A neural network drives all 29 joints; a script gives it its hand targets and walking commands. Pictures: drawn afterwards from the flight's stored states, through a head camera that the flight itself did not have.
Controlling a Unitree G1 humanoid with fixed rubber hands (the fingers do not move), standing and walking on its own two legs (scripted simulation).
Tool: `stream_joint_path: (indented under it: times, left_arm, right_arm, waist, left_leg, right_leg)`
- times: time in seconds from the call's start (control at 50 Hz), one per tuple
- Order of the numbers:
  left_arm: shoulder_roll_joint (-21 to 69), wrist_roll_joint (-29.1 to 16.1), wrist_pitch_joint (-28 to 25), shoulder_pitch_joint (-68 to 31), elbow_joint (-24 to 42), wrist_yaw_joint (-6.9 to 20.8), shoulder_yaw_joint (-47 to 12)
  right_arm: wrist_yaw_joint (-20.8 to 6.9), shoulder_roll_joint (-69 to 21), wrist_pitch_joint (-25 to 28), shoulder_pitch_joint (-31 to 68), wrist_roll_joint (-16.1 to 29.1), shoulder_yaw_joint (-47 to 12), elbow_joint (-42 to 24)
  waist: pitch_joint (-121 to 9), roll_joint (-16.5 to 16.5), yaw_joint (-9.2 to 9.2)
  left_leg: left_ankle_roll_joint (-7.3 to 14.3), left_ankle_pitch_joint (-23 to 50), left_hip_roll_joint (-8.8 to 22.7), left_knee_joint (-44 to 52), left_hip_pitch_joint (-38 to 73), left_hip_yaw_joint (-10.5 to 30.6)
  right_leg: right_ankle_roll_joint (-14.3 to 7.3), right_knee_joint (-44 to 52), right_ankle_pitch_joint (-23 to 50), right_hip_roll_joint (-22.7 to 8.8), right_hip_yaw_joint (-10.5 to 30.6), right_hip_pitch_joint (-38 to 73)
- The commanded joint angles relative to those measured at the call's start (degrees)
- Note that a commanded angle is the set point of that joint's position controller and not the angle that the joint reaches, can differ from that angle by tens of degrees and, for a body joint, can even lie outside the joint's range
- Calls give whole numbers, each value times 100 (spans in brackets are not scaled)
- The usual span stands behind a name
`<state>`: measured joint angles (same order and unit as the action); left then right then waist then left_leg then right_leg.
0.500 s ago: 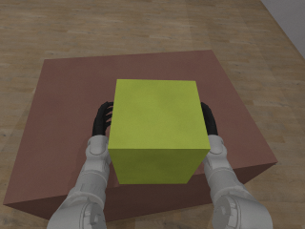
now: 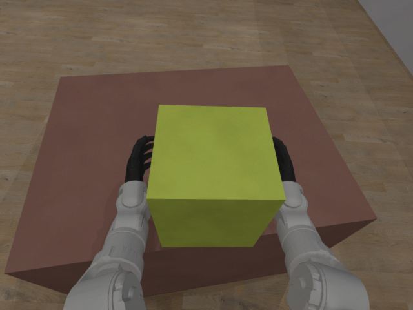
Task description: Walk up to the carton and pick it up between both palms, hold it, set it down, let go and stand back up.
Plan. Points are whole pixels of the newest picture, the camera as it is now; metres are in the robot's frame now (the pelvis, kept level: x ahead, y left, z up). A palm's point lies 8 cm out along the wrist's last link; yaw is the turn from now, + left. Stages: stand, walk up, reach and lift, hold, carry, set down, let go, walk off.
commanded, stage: reach and lift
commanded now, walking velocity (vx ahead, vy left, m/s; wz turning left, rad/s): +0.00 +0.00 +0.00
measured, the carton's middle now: (210, 182) +0.39 +0.01 +0.00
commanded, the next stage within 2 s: none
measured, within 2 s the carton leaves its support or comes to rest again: leaves its support in 0.50 s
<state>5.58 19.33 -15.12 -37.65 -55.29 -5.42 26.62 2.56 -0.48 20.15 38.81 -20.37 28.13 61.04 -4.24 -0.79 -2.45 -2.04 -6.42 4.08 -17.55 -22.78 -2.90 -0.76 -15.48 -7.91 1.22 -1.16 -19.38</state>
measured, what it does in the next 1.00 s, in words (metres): stands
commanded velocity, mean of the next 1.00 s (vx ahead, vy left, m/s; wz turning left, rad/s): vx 0.00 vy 0.00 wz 0.00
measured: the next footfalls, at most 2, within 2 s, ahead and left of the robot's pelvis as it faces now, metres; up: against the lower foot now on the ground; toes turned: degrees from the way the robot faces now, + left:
none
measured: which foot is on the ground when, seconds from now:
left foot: down 0.00-1.00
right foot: down 0.00-1.00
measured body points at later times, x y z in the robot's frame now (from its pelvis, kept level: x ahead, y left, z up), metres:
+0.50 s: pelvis -0.01 +0.00 +0.00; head +0.05 +0.01 +0.44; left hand +0.38 +0.16 +0.03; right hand +0.40 -0.15 +0.03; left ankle +0.01 +0.14 -0.75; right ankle -0.02 -0.11 -0.75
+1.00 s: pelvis -0.03 +0.00 -0.01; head +0.04 +0.02 +0.44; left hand +0.38 +0.16 +0.03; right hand +0.39 -0.15 +0.04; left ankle +0.01 +0.14 -0.75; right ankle -0.02 -0.11 -0.75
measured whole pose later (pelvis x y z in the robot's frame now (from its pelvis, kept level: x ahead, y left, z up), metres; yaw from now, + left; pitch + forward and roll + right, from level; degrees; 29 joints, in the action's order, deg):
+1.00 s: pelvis -0.03 +0.00 -0.01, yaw +0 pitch +19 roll -1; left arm 2.4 11.1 -21.7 -41.4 -63.6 -8.1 20.6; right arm 7.7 3.6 30.0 42.9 -16.7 22.2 72.1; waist -12.6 -1.9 -2.1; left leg -1.8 -3.4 4.3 -18.9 -34.5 -2.6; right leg -0.8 -18.4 -5.7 1.3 -1.4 -31.8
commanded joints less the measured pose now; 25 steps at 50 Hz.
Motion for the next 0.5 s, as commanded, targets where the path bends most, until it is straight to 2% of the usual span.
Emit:
stream_joint_path:
  times: [0.0,0.1,0.12,0.14,0.2,0.26,0.34,0.38,0.48]
  left_arm:
    - [2819,269,-227,-2725,89,517,-1672]
    - [2831,254,-249,-2767,54,492,-1708]
    - [2893,252,-248,-2666,198,459,-1934]
    - [2922,190,-235,-2719,241,437,-1946]
    - [2882,109,-229,-2780,230,433,-1958]
    - [2946,-2,-368,-2973,243,423,-2032]
    - [3116,-127,-682,-3282,288,418,-2171]
    - [3159,-138,-784,-3369,272,434,-2192]
    - [3131,-73,-939,-3594,220,455,-2162]
  right_arm:
    - [-687,-3046,552,3131,-483,-1688,-298]
    - [-668,-3071,620,3206,-446,-1765,-291]
    - [-629,-3260,531,2932,-287,-1806,-133]
    - [-612,-3197,512,3035,-244,-1847,-200]
    - [-585,-3207,483,3063,-209,-1949,-248]
    - [-540,-3248,646,3242,-207,-2114,-357]
    - [-477,-3302,1056,3550,-241,-2423,-495]
    - [-456,-3303,1235,3636,-263,-2516,-483]
    - [-428,-3196,1552,3790,-368,-2461,-314]
  waist:
    - [-3102,-76,-47]
    - [-3232,-25,-92]
    - [-3238,80,94]
    - [-3220,86,16]
    - [-3196,8,29]
    - [-3449,-51,36]
    - [-3975,-120,76]
    - [-4097,-154,90]
    - [-4154,-202,78]
  left_leg:
    - [59,1677,-274,-171,1161,-450]
    - [57,1723,-269,-184,1185,-425]
    - [-11,1687,-248,-173,1520,-401]
    - [-32,1750,-251,-203,1492,-392]
    - [10,1565,-264,-164,1358,-393]
    - [5,1687,-254,-187,1247,-386]
    - [-40,2115,-237,-283,1143,-369]
    - [-37,2143,-237,-275,1083,-357]
    - [12,1755,-249,-171,1069,-376]
  right_leg:
    - [109,-337,2528,30,-300,1803]
    - [94,-332,2541,33,-305,1702]
    - [115,-319,2604,58,-290,1630]
    - [108,-294,2539,76,-294,1453]
    - [141,-284,2463,53,-265,1492]
    - [169,-373,2871,55,-265,1648]
    - [204,-546,3766,51,-278,1925]
    - [216,-582,3948,42,-280,1974]
    - [180,-485,3340,64,-323,1709]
